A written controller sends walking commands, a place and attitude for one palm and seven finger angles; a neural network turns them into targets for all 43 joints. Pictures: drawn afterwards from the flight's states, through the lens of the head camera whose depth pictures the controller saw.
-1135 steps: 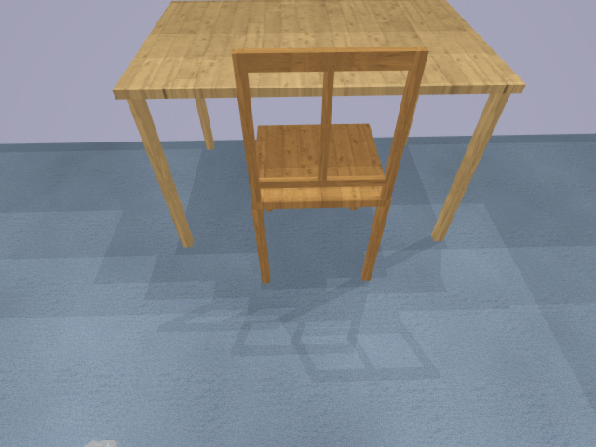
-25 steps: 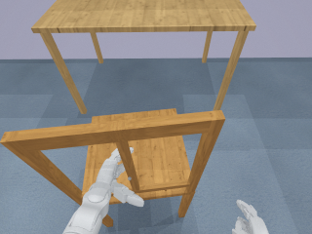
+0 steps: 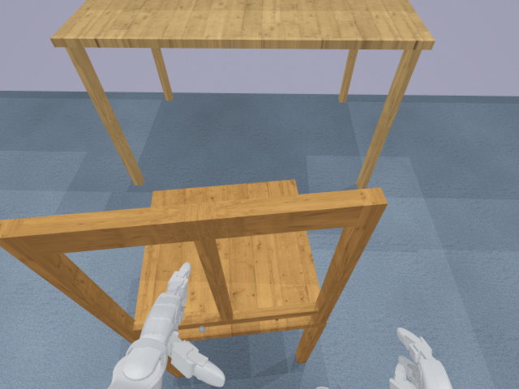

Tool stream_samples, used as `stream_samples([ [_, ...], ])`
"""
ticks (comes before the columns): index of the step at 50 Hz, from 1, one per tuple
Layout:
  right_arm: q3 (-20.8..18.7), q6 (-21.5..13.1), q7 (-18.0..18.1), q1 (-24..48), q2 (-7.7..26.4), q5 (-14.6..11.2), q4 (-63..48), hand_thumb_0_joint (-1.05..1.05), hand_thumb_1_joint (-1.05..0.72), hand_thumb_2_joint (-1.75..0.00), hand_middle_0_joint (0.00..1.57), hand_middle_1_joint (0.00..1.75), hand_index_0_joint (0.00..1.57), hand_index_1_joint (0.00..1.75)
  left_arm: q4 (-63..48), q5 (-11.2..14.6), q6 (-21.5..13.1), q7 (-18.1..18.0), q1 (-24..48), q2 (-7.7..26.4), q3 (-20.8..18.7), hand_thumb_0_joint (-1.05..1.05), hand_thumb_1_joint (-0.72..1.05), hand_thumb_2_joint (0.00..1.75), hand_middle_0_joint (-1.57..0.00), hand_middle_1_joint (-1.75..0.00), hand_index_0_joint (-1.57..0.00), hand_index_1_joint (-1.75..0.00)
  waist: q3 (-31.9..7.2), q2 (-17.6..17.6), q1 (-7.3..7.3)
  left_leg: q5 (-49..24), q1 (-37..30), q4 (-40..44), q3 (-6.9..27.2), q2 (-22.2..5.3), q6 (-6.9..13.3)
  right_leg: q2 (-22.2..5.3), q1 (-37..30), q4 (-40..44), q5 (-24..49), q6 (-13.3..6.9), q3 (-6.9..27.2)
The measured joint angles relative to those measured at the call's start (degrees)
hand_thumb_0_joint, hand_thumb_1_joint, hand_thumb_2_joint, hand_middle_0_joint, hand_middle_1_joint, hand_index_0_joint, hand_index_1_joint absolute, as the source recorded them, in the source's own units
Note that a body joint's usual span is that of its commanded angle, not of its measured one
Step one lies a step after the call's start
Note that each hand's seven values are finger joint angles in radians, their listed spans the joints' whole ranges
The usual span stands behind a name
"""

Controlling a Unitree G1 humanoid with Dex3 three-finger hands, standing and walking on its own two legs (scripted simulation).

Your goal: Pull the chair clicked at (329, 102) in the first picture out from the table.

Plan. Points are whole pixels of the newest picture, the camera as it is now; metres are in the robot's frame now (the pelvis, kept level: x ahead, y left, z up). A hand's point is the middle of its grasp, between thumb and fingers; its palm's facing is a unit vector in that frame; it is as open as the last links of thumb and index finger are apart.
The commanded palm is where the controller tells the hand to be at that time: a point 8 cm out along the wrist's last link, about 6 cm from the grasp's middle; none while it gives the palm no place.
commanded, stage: draw the fingers out of the gap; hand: left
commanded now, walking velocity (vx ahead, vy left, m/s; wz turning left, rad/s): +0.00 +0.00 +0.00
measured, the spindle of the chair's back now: (217, 284) +0.29 +0.08 -0.03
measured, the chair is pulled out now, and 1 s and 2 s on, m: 0.61 0.61 0.61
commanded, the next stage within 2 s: draw the hand back to the body in 0.50 s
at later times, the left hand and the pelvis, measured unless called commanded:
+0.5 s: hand out of the picture +0.14 +0.10 -0.02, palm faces -0.13 -0.98 -0.11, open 17.5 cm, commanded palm +0.12 +0.14 +0.00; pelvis -0.01 +0.01 -0.02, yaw +1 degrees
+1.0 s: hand (155, 382) +0.14 +0.13 +0.05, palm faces -0.03 -1.00 -0.06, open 17.5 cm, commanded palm +0.11 +0.20 +0.07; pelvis -0.02 +0.00 -0.04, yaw +0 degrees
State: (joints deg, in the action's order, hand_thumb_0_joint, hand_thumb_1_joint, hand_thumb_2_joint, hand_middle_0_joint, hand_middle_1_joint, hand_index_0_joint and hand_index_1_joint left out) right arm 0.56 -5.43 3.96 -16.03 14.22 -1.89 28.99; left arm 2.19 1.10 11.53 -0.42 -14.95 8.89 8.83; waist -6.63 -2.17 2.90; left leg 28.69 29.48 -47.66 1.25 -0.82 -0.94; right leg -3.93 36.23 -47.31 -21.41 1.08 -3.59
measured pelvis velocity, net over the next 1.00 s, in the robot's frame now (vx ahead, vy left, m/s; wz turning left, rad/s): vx -0.02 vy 0.00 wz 0.01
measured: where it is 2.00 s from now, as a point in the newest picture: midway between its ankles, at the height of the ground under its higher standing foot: outside the picture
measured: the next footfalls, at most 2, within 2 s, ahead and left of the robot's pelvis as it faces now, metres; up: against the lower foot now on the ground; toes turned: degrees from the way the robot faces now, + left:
none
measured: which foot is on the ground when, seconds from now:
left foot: down 0.00-1.00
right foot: down 0.00-1.00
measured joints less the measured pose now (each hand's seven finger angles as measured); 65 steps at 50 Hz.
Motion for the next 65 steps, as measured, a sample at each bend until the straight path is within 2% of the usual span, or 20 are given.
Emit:
stream_samples([
  [11,0.48,-1.84,0.60,0.84,-0.67,0.29,-2.21,0.02,-0.91,-0.90,0.20,0.30,0.20,0.30,-11.02,-1.99,-0.04,-1.07,-10.90,0.00,3.72,-0.02,-0.54,0.20,0.00,0.00,0.00,0.00,-0.84,-0.21,-0.88,1.79,2.15,-3.85,0.88,0.60,0.31,-0.78,1.49,-3.23,-1.75,0.32,-0.67],
  [23,1.02,-0.69,1.20,1.33,-1.98,0.18,-5.58,0.02,-0.91,-0.90,0.20,0.30,0.20,0.30,-19.24,-3.92,0.71,-1.31,-20.22,0.27,5.47,-0.02,-0.54,0.20,-0.01,0.00,0.00,0.00,-2.04,0.24,-1.73,3.27,4.32,-7.47,1.00,0.80,0.52,-1.03,3.47,-6.37,-2.93,0.47,-0.60],
  [32,0.49,-0.21,1.75,0.24,-2.07,-0.08,-7.11,0.02,-0.91,-0.90,0.20,0.30,0.20,0.30,-23.71,-5.00,0.16,-1.08,-26.05,0.56,6.56,-0.02,-0.54,0.20,0.00,0.00,0.00,0.00,-2.79,0.42,-1.82,4.07,6.02,-9.57,0.91,0.76,0.64,-1.01,5.12,-8.10,-3.40,0.54,-0.41],
  [33,0.43,-0.52,1.76,0.16,-2.10,-0.15,-7.11,0.02,-0.91,-0.90,0.20,0.30,0.20,0.30,-24.15,-3.08,-0.94,-1.08,-26.73,0.28,6.19,-0.02,-0.54,0.20,0.00,0.00,0.00,0.00,-2.85,0.46,-1.75,4.16,6.38,-9.89,0.96,0.74,0.62,-1.00,5.43,-8.34,-3.45,0.53,-0.45],
  [35,0.19,-1.87,1.64,0.09,-2.26,-0.21,-6.53,0.02,-0.91,-0.90,0.20,0.30,0.20,0.30,-24.98,0.57,-5.88,-0.88,-27.91,-0.54,5.02,-0.02,-0.54,0.20,-0.01,0.00,0.00,0.00,-2.99,0.80,-1.86,4.47,7.61,-10.98,1.06,0.65,0.52,-0.93,6.58,-9.22,-3.64,0.46,-0.51],
  [37,-0.25,-2.96,1.27,0.11,-2.50,-0.28,-5.68,0.02,-0.91,-0.90,0.20,0.30,0.20,0.30,-26.19,2.71,-11.36,-0.80,-28.38,-0.98,3.55,-0.02,-0.54,0.20,-0.01,0.00,-0.01,0.00,-2.97,1.21,-2.26,4.91,8.95,-12.36,1.22,0.52,0.35,-0.83,7.84,-10.38,-3.93,0.32,-0.61],
  [42,-1.50,-3.86,-0.75,1.23,-3.02,-0.31,-3.14,0.02,-0.91,-0.90,0.20,0.30,0.20,0.30,-27.80,3.97,-25.75,0.16,-26.80,-0.91,-0.80,-0.02,-0.54,0.20,-0.01,0.00,0.00,0.00,-3.19,1.35,-3.32,6.22,13.08,-16.53,1.54,0.23,0.01,-0.63,11.84,-14.02,-4.86,-0.03,-0.74],
  [44,-1.77,-3.17,-1.51,2.12,-3.14,-0.55,-2.51,0.02,-0.91,-0.90,0.20,0.30,0.20,0.30,-27.84,4.21,-28.84,1.55,-25.81,-0.56,-2.13,-0.02,-0.55,0.20,0.00,0.00,0.00,0.00,-2.83,0.99,-3.57,6.74,14.16,-17.99,1.49,0.10,-0.03,-0.52,12.98,-15.34,-5.18,-0.08,-0.62],
  [46,-1.78,-2.03,-1.61,2.74,-3.32,-1.03,-2.35,0.02,-0.91,-0.90,0.20,0.30,0.20,0.30,-28.04,4.71,-28.37,3.20,-25.39,0.10,-3.00,-0.02,-0.55,0.20,0.00,0.00,0.00,0.00,-2.23,0.49,-3.75,6.92,14.06,-18.41,1.31,-0.01,-0.09,-0.40,13.01,-15.75,-5.24,0.05,-0.41],
  [51,-1.12,-0.76,0.02,2.60,-4.06,-1.92,-2.61,0.02,-0.91,-0.90,0.20,0.30,0.20,0.30,-29.54,7.69,-22.78,4.99,-26.59,2.83,-5.58,-0.02,-0.55,0.20,0.00,0.00,0.00,0.00,-1.45,-0.80,-3.61,5.90,10.95,-15.69,1.10,-0.11,0.00,-0.22,10.02,-13.35,-4.45,-0.02,-0.34],
  [57,-0.59,-2.90,1.40,1.77,-3.81,-2.41,-0.80,0.02,-0.91,-0.90,0.20,0.30,0.20,0.30,-29.96,11.38,-22.70,5.87,-26.02,4.16,-11.74,-0.02,-0.52,0.22,-0.01,-0.01,-0.01,-0.01,-1.20,-1.18,-3.61,3.86,6.56,-10.85,1.94,-0.31,-0.21,0.02,4.97,-8.28,-2.78,-0.22,-1.44],
  [59,-0.84,-2.69,2.01,1.22,-3.52,-1.80,-0.56,0.02,-0.91,-0.90,0.20,0.30,0.20,0.30,-30.52,7.51,-19.83,2.65,-25.18,5.77,-12.27,-0.02,-0.48,0.23,-0.02,-0.01,-0.01,-0.01,-0.77,-1.06,-4.28,3.16,3.98,-8.72,1.91,-0.41,-0.34,0.15,2.41,-6.28,-2.19,-0.31,-1.53],
  [61,-0.88,-2.18,2.40,0.93,-3.15,-1.28,-0.40,0.02,-0.91,-0.90,0.20,0.30,0.20,0.30,-31.34,4.46,-16.29,-1.26,-25.63,6.65,-12.20,-0.02,-0.44,0.25,-0.02,-0.02,-0.02,-0.02,-0.16,-1.29,-4.26,2.22,0.68,-5.96,1.94,-0.40,-0.41,0.18,-0.94,-3.69,-1.45,-0.23,-1.69],
  [65,-0.75,-1.60,3.17,0.84,-2.58,-0.64,0.31,0.02,-0.91,-0.90,0.20,0.30,0.20,0.30,-31.60,1.87,-12.09,-5.97,-27.00,7.29,-12.11,-0.02,-0.33,0.31,-0.04,-0.05,-0.03,-0.05,0.99,-1.61,-4.31,0.20,-5.91,-0.19,1.72,-0.35,-0.23,0.26,-7.40,1.52,0.15,-0.15,-1.75],
])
